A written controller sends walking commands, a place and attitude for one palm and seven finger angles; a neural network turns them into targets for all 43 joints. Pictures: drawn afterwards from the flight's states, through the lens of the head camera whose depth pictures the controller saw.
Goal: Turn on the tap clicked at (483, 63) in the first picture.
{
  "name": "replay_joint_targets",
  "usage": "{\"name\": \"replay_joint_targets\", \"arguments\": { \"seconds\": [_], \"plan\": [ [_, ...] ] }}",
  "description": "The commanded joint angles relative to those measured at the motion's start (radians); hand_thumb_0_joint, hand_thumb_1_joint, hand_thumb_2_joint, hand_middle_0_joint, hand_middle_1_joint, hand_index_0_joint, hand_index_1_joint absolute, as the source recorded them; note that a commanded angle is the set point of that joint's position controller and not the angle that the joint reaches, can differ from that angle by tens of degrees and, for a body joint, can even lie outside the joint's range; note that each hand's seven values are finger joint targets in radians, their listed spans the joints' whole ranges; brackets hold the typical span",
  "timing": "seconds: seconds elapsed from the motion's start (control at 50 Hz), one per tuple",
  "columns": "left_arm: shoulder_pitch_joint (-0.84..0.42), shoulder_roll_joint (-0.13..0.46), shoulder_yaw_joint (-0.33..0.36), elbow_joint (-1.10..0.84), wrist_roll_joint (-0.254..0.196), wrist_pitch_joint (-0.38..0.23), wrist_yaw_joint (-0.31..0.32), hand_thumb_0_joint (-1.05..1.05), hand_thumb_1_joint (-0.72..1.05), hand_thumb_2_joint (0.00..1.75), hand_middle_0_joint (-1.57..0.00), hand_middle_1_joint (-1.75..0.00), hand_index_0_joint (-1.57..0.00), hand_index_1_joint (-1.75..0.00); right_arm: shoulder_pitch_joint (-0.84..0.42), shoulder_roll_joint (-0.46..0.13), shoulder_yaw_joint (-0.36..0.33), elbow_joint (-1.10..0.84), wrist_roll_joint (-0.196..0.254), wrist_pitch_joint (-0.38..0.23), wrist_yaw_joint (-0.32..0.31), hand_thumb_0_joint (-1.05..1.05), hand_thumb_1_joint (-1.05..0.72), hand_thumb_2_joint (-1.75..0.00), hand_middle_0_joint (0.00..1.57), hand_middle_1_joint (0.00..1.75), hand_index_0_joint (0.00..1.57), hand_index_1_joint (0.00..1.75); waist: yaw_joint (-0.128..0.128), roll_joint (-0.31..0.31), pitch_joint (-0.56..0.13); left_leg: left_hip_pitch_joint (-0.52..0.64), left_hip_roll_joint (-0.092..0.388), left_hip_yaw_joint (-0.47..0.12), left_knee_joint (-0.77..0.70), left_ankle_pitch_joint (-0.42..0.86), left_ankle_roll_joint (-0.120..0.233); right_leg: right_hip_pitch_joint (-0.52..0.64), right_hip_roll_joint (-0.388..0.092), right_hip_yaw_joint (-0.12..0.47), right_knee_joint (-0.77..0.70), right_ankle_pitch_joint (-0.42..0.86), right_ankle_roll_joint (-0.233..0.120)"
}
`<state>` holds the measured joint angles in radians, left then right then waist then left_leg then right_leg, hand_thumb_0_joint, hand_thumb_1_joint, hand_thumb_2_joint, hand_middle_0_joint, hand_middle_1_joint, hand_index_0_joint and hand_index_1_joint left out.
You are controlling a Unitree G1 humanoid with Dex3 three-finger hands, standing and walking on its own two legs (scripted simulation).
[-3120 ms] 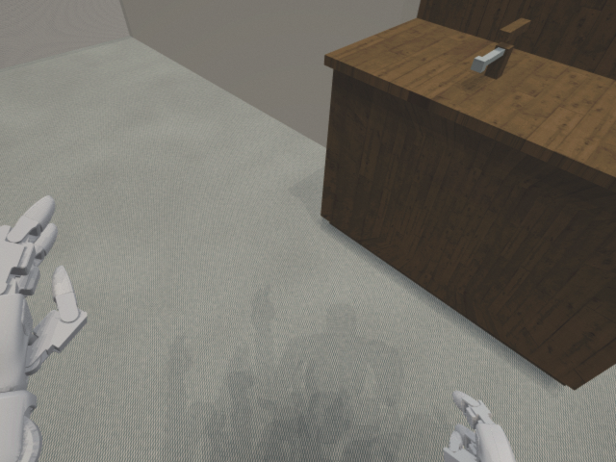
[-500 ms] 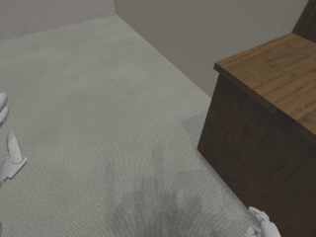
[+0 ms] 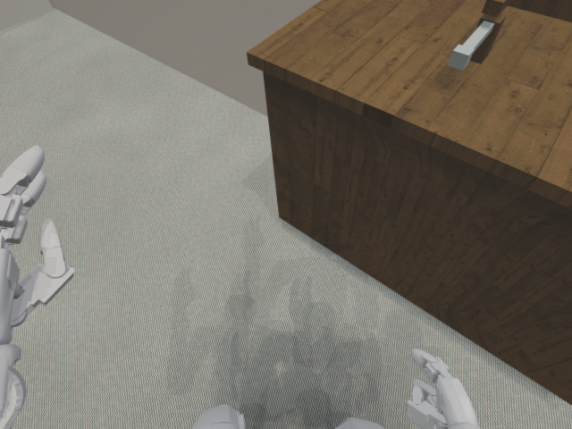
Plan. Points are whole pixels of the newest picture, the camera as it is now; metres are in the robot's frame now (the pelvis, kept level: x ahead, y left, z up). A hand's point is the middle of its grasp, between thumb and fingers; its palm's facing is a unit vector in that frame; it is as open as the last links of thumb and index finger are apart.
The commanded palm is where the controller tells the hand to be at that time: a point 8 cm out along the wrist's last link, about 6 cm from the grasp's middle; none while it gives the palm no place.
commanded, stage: turn to face it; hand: left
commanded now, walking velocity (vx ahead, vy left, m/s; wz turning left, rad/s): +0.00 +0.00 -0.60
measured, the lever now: (460, 57) +0.68 -0.28 +0.11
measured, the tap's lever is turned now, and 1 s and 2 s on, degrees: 0 0 0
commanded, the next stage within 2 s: take the last steps up to it in 1.56 s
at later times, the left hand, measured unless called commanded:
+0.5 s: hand (84, 317) +0.20 +0.17 +0.19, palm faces +0.18 -0.92 -0.36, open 7.4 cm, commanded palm +0.16 +0.22 +0.19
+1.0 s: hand (254, 403) +0.14 +0.03 +0.20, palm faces -0.18 -0.81 -0.56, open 7.4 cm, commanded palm +0.12 +0.11 +0.19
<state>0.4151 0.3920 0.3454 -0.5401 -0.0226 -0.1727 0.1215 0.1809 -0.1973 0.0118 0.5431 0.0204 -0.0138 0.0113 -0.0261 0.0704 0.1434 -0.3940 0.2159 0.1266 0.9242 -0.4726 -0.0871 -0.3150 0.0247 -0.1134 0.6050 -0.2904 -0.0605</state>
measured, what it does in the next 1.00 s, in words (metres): walks backwards, turning right: left foot, then right foot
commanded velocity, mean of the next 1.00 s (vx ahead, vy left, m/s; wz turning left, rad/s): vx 0.00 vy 0.00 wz -0.60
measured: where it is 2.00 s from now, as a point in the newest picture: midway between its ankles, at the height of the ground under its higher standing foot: outside the picture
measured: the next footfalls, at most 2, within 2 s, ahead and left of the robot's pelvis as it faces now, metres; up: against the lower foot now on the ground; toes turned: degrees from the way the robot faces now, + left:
left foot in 0.44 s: +0.02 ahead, +0.12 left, +0.00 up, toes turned -10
right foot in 0.76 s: -0.11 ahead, -0.16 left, +0.00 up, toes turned -31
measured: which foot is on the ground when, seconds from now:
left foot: up 0.00-0.42, down 0.44-0.78, up 0.80-1.00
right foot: down 0.00-0.46, up 0.48-0.74, down 0.76-1.00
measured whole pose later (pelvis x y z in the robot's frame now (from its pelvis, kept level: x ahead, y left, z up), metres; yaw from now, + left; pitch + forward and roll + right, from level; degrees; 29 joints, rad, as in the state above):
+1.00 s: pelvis -0.17 -0.03 +0.01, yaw -34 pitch +0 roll +2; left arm 0.58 0.46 0.44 -0.64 -0.06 -0.23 0.14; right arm 0.18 -0.27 -0.06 0.56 0.01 0.06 -0.03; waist -0.04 0.00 0.11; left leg -0.44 0.07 0.04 0.95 -0.45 -0.09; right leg -0.38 0.07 0.03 0.54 -0.15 -0.08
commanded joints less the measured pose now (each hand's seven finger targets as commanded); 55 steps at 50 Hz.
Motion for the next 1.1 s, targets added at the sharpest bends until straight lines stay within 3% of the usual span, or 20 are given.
{"name": "replay_joint_targets", "arguments": {
  "seconds": [0.0,0.06,0.22,0.32,0.36,0.4,0.44,0.46,0.5,0.56,0.62,0.7,0.72,0.74,0.76,0.78,0.82,0.86,1.0,1.08],
  "plan": [
    [0.214,0.268,0.305,-0.296,-0.047,-0.084,0.051,0.0,0.9,0.9,-0.2,-0.3,-0.2,-0.3,-0.085,-0.07,-0.04,-0.17,0.008,-0.02,-0.018,0.0,-0.9,-0.9,0.2,0.3,0.2,0.3,0.052,-0.175,-0.379,-0.314,-0.088,-0.151,0.334,-0.051,-0.003,0.453,-0.335,0.424,-0.111,0.874,-0.126],
    [0.2,0.207,0.274,-0.281,-0.049,-0.096,0.055,0.0,0.9,0.9,-0.2,-0.3,-0.2,-0.3,-0.097,-0.074,-0.044,-0.136,-0.005,0.021,-0.021,0.0,-0.9,-0.9,0.2,0.3,0.2,0.3,0.025,-0.112,-0.362,-0.254,-0.098,-0.132,0.24,0.042,-0.02,0.359,-0.284,0.342,-0.164,0.708,-0.108],
    [0.099,0.149,0.161,-0.126,-0.041,-0.057,0.05,0.0,0.9,0.9,-0.2,-0.3,-0.2,-0.3,-0.074,-0.134,-0.072,-0.136,-0.001,0.027,-0.047,0.0,-0.9,-0.9,0.2,0.3,0.2,0.3,0.046,-0.211,-0.277,-0.065,-0.154,-0.103,-0.042,0.059,0.008,0.127,-0.231,0.467,-0.288,0.284,-0.1],
    [-0.023,0.151,0.102,-0.181,-0.021,-0.049,0.047,0.0,0.9,0.9,-0.2,-0.3,-0.2,-0.3,-0.084,-0.138,-0.062,-0.161,-0.003,0.034,-0.045,0.0,-0.9,-0.9,0.2,0.3,0.2,0.3,0.066,-0.21,-0.229,0.051,-0.177,-0.11,-0.207,0.016,0.037,0.008,-0.228,0.56,-0.357,0.03,-0.098],
    [-0.073,0.176,0.11,-0.237,-0.02,-0.06,0.045,0.0,0.9,0.9,-0.2,-0.3,-0.2,-0.3,-0.086,-0.134,-0.058,-0.161,-0.009,0.032,-0.042,0.0,-0.9,-0.9,0.2,0.3,0.2,0.3,0.065,-0.137,-0.231,0.141,-0.17,-0.105,-0.347,0.038,0.051,-0.035,-0.207,0.564,-0.35,-0.003,-0.077],
    [-0.096,0.167,0.104,-0.246,-0.017,-0.079,0.037,0.0,0.9,0.9,-0.2,-0.3,-0.2,-0.3,-0.051,-0.123,-0.049,-0.154,-0.019,0.028,-0.04,0.0,-0.9,-0.9,0.2,0.3,0.2,0.3,0.045,-0.057,-0.252,0.319,-0.141,-0.096,-0.544,0.096,0.079,-0.136,-0.138,0.507,-0.273,-0.06,-0.019],
    [-0.109,0.177,0.13,-0.262,-0.008,-0.102,0.03,0.0,0.9,0.9,-0.2,-0.3,-0.2,-0.3,-0.07,-0.144,-0.054,-0.171,-0.031,0.013,-0.043,0.0,-0.9,-0.9,0.2,0.3,0.2,0.3,0.055,0.224,-0.208,0.352,0.154,-0.353,-0.7,0.112,0.195,-0.305,0.044,0.289,0.115,-0.17,0.064],
    [-0.108,0.214,0.157,-0.255,0.008,-0.103,0.034,0.0,0.9,0.9,-0.2,-0.3,-0.2,-0.3,-0.06,-0.108,-0.054,-0.169,-0.021,-0.002,-0.047,0.0,-0.9,-0.9,0.2,0.3,0.2,0.3,0.067,0.242,-0.213,0.276,0.253,-0.37,-0.71,0.179,0.245,-0.295,0.029,0.188,0.402,-0.183,0.088],
    [-0.075,0.165,0.147,-0.191,0.009,-0.1,0.026,0.0,0.9,0.9,-0.2,-0.3,-0.2,-0.3,-0.071,-0.096,-0.056,-0.16,-0.022,-0.012,-0.035,0.0,-0.9,-0.9,0.2,0.3,0.2,0.3,0.06,0.169,-0.15,0.062,0.226,-0.254,-0.713,0.117,0.255,-0.206,-0.016,0.181,0.611,-0.142,0.1],
    [-0.117,0.083,0.059,-0.183,0.001,-0.077,0.016,0.0,0.9,0.9,-0.2,-0.3,-0.2,-0.3,-0.052,-0.121,-0.062,-0.152,0.003,-0.024,-0.015,0.0,-0.9,-0.9,0.2,0.3,0.2,0.3,0.052,0.15,-0.117,0.148,0.15,-0.018,-0.632,0.296,0.181,-0.203,-0.045,0.081,0.365,-0.121,0.118],
    [-0.113,0.081,0.043,-0.137,0.001,-0.065,0.022,0.0,0.9,0.9,-0.2,-0.3,-0.2,-0.3,-0.01,-0.143,-0.068,-0.146,0.003,-0.045,-0.016,0.0,-0.9,-0.9,0.2,0.3,0.2,0.3,0.021,0.125,-0.127,0.162,0.153,-0.037,-0.596,0.388,0.156,-0.095,-0.022,0.017,0.163,-0.135,0.127],
    [-0.099,0.125,0.087,-0.14,0.001,-0.065,0.026,0.0,0.9,0.9,-0.2,-0.3,-0.2,-0.3,-0.01,-0.149,-0.071,-0.143,0.0,-0.067,-0.019,0.0,-0.9,-0.9,0.2,0.3,0.2,0.3,0.034,0.132,-0.194,0.172,0.116,0.029,-0.416,0.405,0.103,0.079,0.003,-0.033,-0.092,-0.001,0.114],
    [-0.095,0.147,0.106,-0.163,0.002,-0.071,0.028,0.0,0.9,0.9,-0.2,-0.3,-0.2,-0.3,-0.006,-0.142,-0.07,-0.143,0.002,-0.069,-0.016,0.0,-0.9,-0.9,0.2,0.3,0.2,0.3,0.036,0.072,-0.228,0.145,0.086,0.043,-0.319,0.361,0.082,0.155,-0.033,0.011,-0.165,0.095,0.093],
    [-0.079,0.187,0.137,-0.192,0.005,-0.081,0.035,0.0,0.9,0.9,-0.2,-0.3,-0.2,-0.3,-0.001,-0.118,-0.069,-0.146,0.008,-0.067,-0.014,0.0,-0.9,-0.9,0.2,0.3,0.2,0.3,0.035,-0.107,-0.282,0.081,0.006,0.075,-0.153,0.232,0.049,0.238,-0.143,0.167,-0.196,0.328,0.034],
    [-0.025,0.254,0.2,-0.206,0.005,-0.088,0.05,0.0,0.9,0.9,-0.2,-0.3,-0.2,-0.3,-0.044,-0.089,-0.054,-0.17,-0.001,-0.063,-0.018,0.0,-0.9,-0.9,0.2,0.3,0.2,0.3,0.06,-0.287,-0.312,-0.149,-0.118,0.039,0.046,-0.12,0.016,0.349,-0.314,0.466,-0.18,0.72,-0.075],
    [-0.027,0.258,0.223,-0.238,-0.02,-0.081,0.057,0.0,0.9,0.9,-0.2,-0.3,-0.2,-0.3,-0.084,-0.084,-0.047,-0.174,0.007,-0.055,-0.021,0.0,-0.9,-0.9,0.2,0.3,0.2,0.3,0.076,-0.323,-0.348,-0.189,-0.114,-0.08,0.18,-0.139,0.016,0.329,-0.363,0.503,-0.191,0.724,-0.108],
    [0.104,0.267,0.267,-0.293,-0.034,-0.088,0.054,0.0,0.9,0.9,-0.2,-0.3,-0.2,-0.3,-0.086,-0.075,-0.05,-0.177,0.005,-0.033,-0.02,0.0,-0.9,-0.9,0.2,0.3,0.2,0.3,0.058,-0.216,-0.334,-0.219,-0.094,-0.156,0.257,-0.042,0.013,0.308,-0.321,0.505,-0.18,0.564,-0.13],
    [0.173,0.242,0.285,-0.288,-0.048,-0.102,0.054,0.0,0.9,0.9,-0.2,-0.3,-0.2,-0.3,-0.1,-0.065,-0.038,-0.148,-0.003,0.002,-0.018,0.0,-0.9,-0.9,0.2,0.3,0.2,0.3,0.049,-0.135,-0.365,-0.216,-0.102,-0.15,0.198,0.009,0.001,0.32,-0.271,0.409,-0.166,0.494,-0.116],
    [0.164,0.175,0.226,-0.169,-0.048,-0.08,0.049,0.0,0.9,0.9,-0.2,-0.3,-0.2,-0.3,-0.075,-0.118,-0.07,-0.141,0.001,0.02,-0.034,0.0,-0.9,-0.9,0.2,0.3,0.2,0.3,0.054,-0.207,-0.286,0.025,-0.16,-0.099,-0.16,-0.007,0.024,0.065,-0.227,0.498,-0.297,0.082,-0.11],
    [0.098,0.146,0.153,-0.141,-0.038,-0.072,0.038,0.0,0.9,0.9,-0.2,-0.3,-0.2,-0.3,-0.043,-0.134,-0.061,-0.141,0.002,0.026,-0.04,0.0,-0.9,-0.9,0.2,0.3,0.2,0.3,0.031,-0.158,-0.264,0.262,-0.156,-0.08,-0.469,0.089,0.062,-0.089,-0.146,0.471,-0.265,-0.063,-0.023]
  ]
}}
